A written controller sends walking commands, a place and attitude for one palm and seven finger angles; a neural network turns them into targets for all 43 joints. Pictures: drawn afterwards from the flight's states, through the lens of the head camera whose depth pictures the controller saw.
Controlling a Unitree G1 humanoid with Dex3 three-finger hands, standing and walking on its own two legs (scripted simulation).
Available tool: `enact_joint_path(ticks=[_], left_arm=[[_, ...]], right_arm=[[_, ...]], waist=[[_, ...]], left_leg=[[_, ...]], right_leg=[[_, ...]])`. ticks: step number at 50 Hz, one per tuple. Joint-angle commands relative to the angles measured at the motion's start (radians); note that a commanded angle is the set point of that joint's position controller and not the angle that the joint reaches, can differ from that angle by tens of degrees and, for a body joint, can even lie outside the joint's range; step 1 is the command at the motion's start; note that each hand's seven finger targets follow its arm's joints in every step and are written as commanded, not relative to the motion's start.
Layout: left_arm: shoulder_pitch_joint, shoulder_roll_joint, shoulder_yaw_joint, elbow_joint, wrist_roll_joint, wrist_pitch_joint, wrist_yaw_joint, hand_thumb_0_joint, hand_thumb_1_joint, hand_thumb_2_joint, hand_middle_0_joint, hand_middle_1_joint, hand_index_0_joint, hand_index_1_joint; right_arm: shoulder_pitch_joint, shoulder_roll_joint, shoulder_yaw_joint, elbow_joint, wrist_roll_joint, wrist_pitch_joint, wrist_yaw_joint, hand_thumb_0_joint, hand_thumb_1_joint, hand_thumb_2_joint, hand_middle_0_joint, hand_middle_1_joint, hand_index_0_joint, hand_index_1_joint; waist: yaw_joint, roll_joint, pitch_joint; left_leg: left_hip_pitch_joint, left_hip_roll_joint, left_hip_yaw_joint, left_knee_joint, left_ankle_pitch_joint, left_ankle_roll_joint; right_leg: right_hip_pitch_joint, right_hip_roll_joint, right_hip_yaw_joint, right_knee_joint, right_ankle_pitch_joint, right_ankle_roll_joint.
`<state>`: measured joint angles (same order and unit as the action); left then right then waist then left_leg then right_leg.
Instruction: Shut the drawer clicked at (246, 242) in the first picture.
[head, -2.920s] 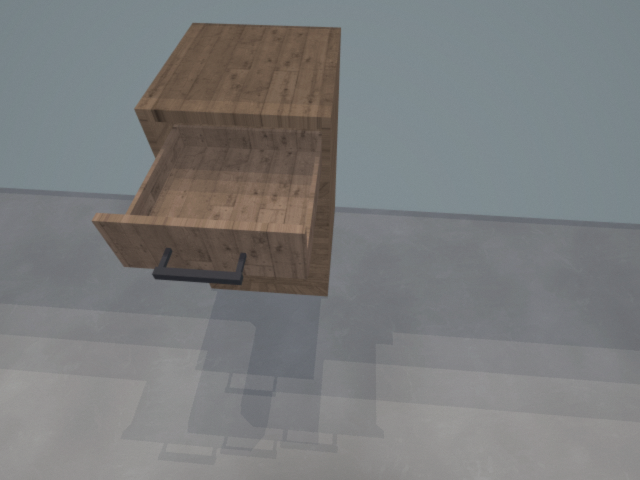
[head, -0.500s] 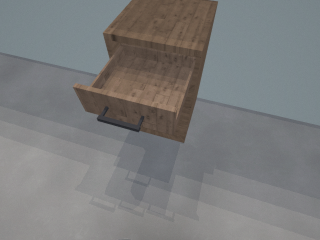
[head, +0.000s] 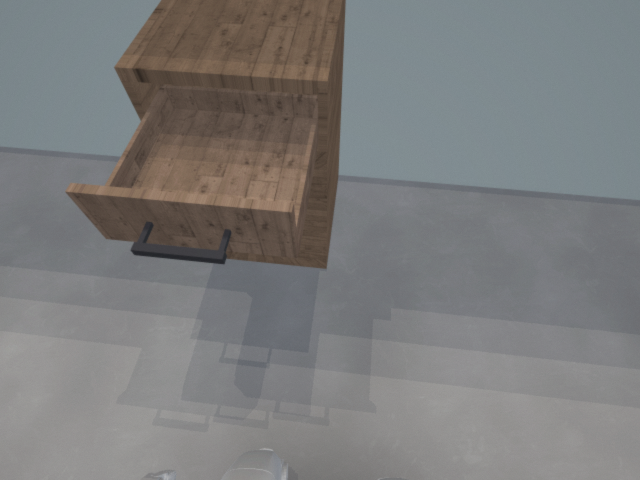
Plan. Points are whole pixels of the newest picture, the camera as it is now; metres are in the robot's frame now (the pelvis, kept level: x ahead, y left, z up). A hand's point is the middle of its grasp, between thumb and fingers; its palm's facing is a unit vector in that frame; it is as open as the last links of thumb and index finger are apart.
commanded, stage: take the last steps up to it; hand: left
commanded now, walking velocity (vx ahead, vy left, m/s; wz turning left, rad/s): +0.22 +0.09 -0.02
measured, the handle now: (182, 242) +0.47 +0.28 -0.11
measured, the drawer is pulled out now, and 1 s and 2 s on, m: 0.30 0.30 0.30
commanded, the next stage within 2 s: come to a stop and stand still in 0.50 s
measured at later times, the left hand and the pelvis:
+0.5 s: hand out of the picture +0.09 +0.18 -0.17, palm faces +0.07 -0.98 -0.19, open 7.3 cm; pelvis +0.08 +0.00 +0.01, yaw +0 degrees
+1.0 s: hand (222, 403) +0.22 +0.17 -0.16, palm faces +0.05 -0.97 -0.24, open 7.4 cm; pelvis +0.15 -0.01 +0.01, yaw +0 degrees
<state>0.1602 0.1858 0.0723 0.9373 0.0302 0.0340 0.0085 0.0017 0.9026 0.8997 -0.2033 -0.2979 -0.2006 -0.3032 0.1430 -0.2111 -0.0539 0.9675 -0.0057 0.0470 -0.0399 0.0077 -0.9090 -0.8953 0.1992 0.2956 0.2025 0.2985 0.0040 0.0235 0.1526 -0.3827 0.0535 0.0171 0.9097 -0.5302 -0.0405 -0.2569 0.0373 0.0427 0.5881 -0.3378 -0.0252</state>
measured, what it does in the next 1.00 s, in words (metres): walks ahead: left foot, then left foot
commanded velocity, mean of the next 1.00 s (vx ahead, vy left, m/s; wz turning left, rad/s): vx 0.03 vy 0.06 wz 0.00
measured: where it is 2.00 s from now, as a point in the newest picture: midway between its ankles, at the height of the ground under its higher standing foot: outside the picture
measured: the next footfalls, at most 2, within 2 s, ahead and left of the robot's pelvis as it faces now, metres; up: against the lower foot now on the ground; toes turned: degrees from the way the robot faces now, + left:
left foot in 0.10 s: +0.06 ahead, +0.13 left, +0.00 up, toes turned -1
left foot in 0.52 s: +0.20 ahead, +0.11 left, +0.00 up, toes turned +3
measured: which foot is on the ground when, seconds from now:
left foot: up 0.00-0.08, down 0.10-0.30, up 0.32-0.50, down 0.52-1.00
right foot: down 0.00-0.52, up 0.54-0.68, down 0.70-1.00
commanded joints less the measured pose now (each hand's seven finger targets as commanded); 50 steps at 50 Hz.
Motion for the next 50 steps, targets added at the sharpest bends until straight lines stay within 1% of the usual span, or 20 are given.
enact_joint_path(ticks=[1,3,5,6,12,14,15,20,23,24,26,29,32,33,34,35,39,41,47,50], left_arm=[[0.053,0.177,0.045,-0.033,-0.005,-0.022,0.024,0.0,0.9,0.9,-0.2,-0.3,-0.2,-0.3],[0.04,0.142,0.034,-0.025,-0.014,-0.021,0.01,0.0,0.9,0.9,-0.2,-0.3,-0.2,-0.3],[0.033,0.062,0.014,-0.039,-0.017,-0.02,-0.005,0.0,0.9,0.9,-0.2,-0.3,-0.2,-0.3],[-0.002,0.07,0.013,-0.045,-0.008,-0.022,-0.007,0.0,0.9,0.9,-0.2,-0.3,-0.2,-0.3],[0.092,0.041,0.002,0.036,-0.015,-0.053,-0.026,0.0,0.9,0.9,-0.2,-0.3,-0.2,-0.3],[0.22,0.184,0.037,0.079,-0.007,-0.062,-0.006,0.0,0.9,0.9,-0.2,-0.3,-0.2,-0.3],[0.242,0.211,0.04,0.082,-0.005,-0.055,-0.008,0.0,0.9,0.9,-0.2,-0.3,-0.2,-0.3],[0.144,0.127,0.033,0.068,-0.002,-0.075,0.013,0.0,0.9,0.9,-0.2,-0.3,-0.2,-0.3],[0.125,0.124,0.036,0.08,-0.013,-0.07,0.005,0.0,0.9,0.9,-0.2,-0.3,-0.2,-0.3],[0.129,0.087,0.029,0.085,-0.011,-0.067,0.003,0.0,0.9,0.9,-0.2,-0.3,-0.2,-0.3],[0.076,0.023,0.009,0.039,-0.014,-0.064,0.001,0.0,0.9,0.9,-0.2,-0.3,-0.2,-0.3],[-0.01,0.018,0.0,0.02,-0.013,-0.066,-0.008,0.0,0.9,0.9,-0.2,-0.3,-0.2,-0.3],[0.108,0.0,-0.006,0.081,-0.019,-0.061,-0.009,0.0,0.9,0.9,-0.2,-0.3,-0.2,-0.3],[0.181,0.028,-0.003,0.111,-0.015,-0.065,-0.002,0.0,0.9,0.9,-0.2,-0.3,-0.2,-0.3],[0.205,0.097,0.002,0.13,-0.015,-0.073,0.008,0.0,0.9,0.9,-0.2,-0.3,-0.2,-0.3],[0.161,0.145,-0.001,0.129,-0.017,-0.07,0.008,0.0,0.9,0.9,-0.2,-0.3,-0.2,-0.3],[0.094,0.1,-0.001,0.115,-0.023,-0.058,0.032,0.0,0.9,0.9,-0.2,-0.3,-0.2,-0.3],[0.121,0.129,0.016,0.105,-0.023,-0.048,0.041,0.0,0.9,0.9,-0.2,-0.3,-0.2,-0.3],[0.082,0.156,0.034,0.077,-0.01,-0.024,0.048,0.0,0.9,0.9,-0.2,-0.3,-0.2,-0.3],[0.04,0.137,0.029,0.051,-0.02,-0.02,0.043,0.0,0.9,0.9,-0.2,-0.3,-0.2,-0.3]], right_arm=[[0.074,-0.026,-0.006,-0.051,-0.001,-0.042,0.005,0.0,-0.9,-0.9,0.2,0.3,0.2,0.3],[0.161,-0.029,-0.001,-0.008,-0.011,-0.057,0.007,0.0,-0.9,-0.9,0.2,0.3,0.2,0.3],[0.245,-0.166,-0.025,0.006,-0.04,-0.059,0.0,0.0,-0.9,-0.9,0.2,0.3,0.2,0.3],[0.243,-0.158,-0.023,0.002,-0.04,-0.056,0.005,0.0,-0.9,-0.9,0.2,0.3,0.2,0.3],[0.184,-0.095,-0.002,0.03,-0.018,-0.066,0.003,0.0,-0.9,-0.9,0.2,0.3,0.2,0.3],[0.156,-0.026,0.002,-0.002,-0.006,-0.064,0.017,0.0,-0.9,-0.9,0.2,0.3,0.2,0.3],[0.116,-0.055,-0.01,-0.017,-0.021,-0.06,0.029,0.0,-0.9,-0.9,0.2,0.3,0.2,0.3],[0.13,0.018,-0.012,0.024,-0.013,-0.064,0.039,0.0,-0.9,-0.9,0.2,0.3,0.2,0.3],[0.228,0.038,0.001,0.068,-0.016,-0.081,0.034,0.0,-0.9,-0.9,0.2,0.3,0.2,0.3],[0.285,0.01,-0.004,0.091,-0.019,-0.093,0.03,0.0,-0.9,-0.9,0.2,0.3,0.2,0.3],[0.444,-0.114,-0.028,0.117,-0.037,-0.09,0.006,0.0,-0.9,-0.9,0.2,0.3,0.2,0.3],[0.338,-0.065,-0.009,0.091,-0.034,-0.086,0.003,0.0,-0.9,-0.9,0.2,0.3,0.2,0.3],[0.208,-0.061,0.008,0.072,-0.024,-0.082,-0.008,0.0,-0.9,-0.9,0.2,0.3,0.2,0.3],[0.176,-0.044,0.012,0.069,-0.011,-0.078,-0.007,0.0,-0.9,-0.9,0.2,0.3,0.2,0.3],[0.164,-0.009,0.018,0.049,0.003,-0.071,0.0,0.0,-0.9,-0.9,0.2,0.3,0.2,0.3],[0.201,-0.009,0.015,0.068,0.001,-0.062,0.004,0.0,-0.9,-0.9,0.2,0.3,0.2,0.3],[0.216,0.009,0.01,0.117,-0.003,-0.043,-0.005,0.0,-0.9,-0.9,0.2,0.3,0.2,0.3],[0.21,-0.018,-0.002,0.107,-0.002,-0.035,-0.011,0.0,-0.9,-0.9,0.2,0.3,0.2,0.3],[0.128,-0.02,-0.017,0.04,-0.003,-0.012,-0.004,0.0,-0.9,-0.9,0.2,0.3,0.2,0.3],[0.178,-0.052,-0.018,0.05,-0.008,-0.02,-0.005,0.0,-0.9,-0.9,0.2,0.3,0.2,0.3]], waist=[[-0.005,-0.135,-0.212],[-0.033,-0.069,-0.161],[-0.068,0.25,-0.109],[-0.068,0.195,-0.049],[0.029,0.076,-0.166],[0.072,-0.286,-0.082],[0.089,-0.196,-0.053],[0.02,-0.15,-0.067],[-0.015,-0.117,-0.103],[-0.033,-0.009,-0.119],[-0.098,0.256,-0.158],[-0.062,0.191,-0.077],[0.02,0.07,-0.147],[0.046,-0.058,-0.16],[0.026,-0.22,-0.146],[-0.009,-0.167,-0.144],[-0.014,-0.153,-0.134],[0.001,-0.083,-0.187],[0.021,-0.177,-0.168],[-0.015,-0.041,-0.224]], left_leg=[[0.08,-0.025,-0.002,-0.269,0.14,0.006],[0.305,-0.034,0.002,-0.502,0.289,0.026],[0.289,0.283,-0.438,-0.696,0.029,0.2],[0.202,0.307,-0.51,-0.753,-0.046,0.257],[0.138,0.083,-0.127,-0.527,0.315,0.152],[-0.167,-0.081,0.03,-0.231,0.056,0.045],[-0.187,-0.051,0.01,-0.085,-0.046,0.042],[-0.072,0.013,-0.019,-0.174,0.089,0.04],[0.202,-0.052,0.069,-0.457,0.327,0.034],[0.322,-0.017,0.011,-0.512,0.381,0.048],[0.426,0.305,-0.386,-0.632,0.462,0.244],[0.313,0.271,-0.312,-0.615,0.54,0.276],[0.159,0.16,-0.105,-0.509,0.669,0.172],[0.121,0.076,-0.05,-0.416,0.545,0.105],[0.062,0.005,0.011,-0.396,0.315,0.039],[0.14,-0.016,0.033,-0.407,0.19,0.012],[0.217,0.028,0.017,-0.455,0.553,0.02],[0.209,0.028,0.04,-0.4,0.67,0.012],[0.045,-0.016,0.016,-0.314,0.123,0.003],[0.27,0.055,-0.019,-0.477,0.683,0.032]], right_leg=[[0.17,-0.234,0.24,-0.147,0.61,-0.16],[-0.03,-0.15,0.185,-0.143,0.164,-0.087],[-0.218,0.02,-0.024,0.146,-0.219,-0.001],[-0.241,0.002,-0.017,0.28,-0.235,-0.007],[0.148,-0.021,-0.114,-0.111,0.007,-0.002],[0.307,-0.336,0.339,-0.405,-0.107,-0.118],[0.225,-0.427,0.429,-0.452,-0.177,-0.197],[0.159,-0.338,0.184,-0.322,0.276,-0.194],[0.052,-0.232,0.058,-0.219,0.22,-0.109],[-0.037,-0.165,0.019,-0.105,0.15,-0.073],[-0.271,-0.016,-0.137,0.308,-0.249,-0.006],[-0.305,-0.102,-0.06,0.367,-0.237,-0.019],[0.068,-0.071,-0.107,-0.018,-0.016,0.005],[0.163,-0.092,-0.03,-0.198,0.188,0.005],[0.184,-0.247,0.134,-0.281,0.402,-0.037],[0.112,-0.341,0.179,-0.285,0.436,-0.099],[0.14,-0.191,0.011,-0.124,0.843,-0.037],[0.211,-0.208,0.012,-0.074,0.997,-0.037],[0.292,-0.324,0.105,-0.113,1.1,-0.163],[0.154,-0.219,0.01,-0.045,0.788,-0.064]])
